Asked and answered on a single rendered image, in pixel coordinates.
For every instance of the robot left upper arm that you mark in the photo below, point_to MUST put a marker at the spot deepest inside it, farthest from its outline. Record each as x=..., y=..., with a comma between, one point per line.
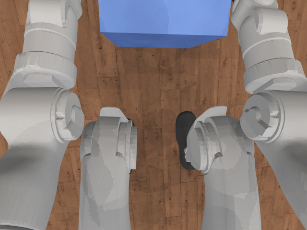
x=38, y=123

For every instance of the left robot forearm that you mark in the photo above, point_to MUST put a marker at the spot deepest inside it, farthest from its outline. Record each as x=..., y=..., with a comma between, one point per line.
x=50, y=40

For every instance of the robot right upper arm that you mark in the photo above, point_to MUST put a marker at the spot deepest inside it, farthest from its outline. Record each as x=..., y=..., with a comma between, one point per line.
x=277, y=121

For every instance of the robot left shin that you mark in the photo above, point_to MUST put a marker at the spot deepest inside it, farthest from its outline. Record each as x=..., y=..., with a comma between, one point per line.
x=86, y=140

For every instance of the carton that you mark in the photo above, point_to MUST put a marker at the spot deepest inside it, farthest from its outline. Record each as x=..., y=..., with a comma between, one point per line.
x=163, y=23

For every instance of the right robot forearm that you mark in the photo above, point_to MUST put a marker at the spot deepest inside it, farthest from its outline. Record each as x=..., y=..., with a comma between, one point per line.
x=266, y=47

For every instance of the right robot foot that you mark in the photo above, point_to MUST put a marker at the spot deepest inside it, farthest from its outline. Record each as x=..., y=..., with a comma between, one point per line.
x=184, y=122

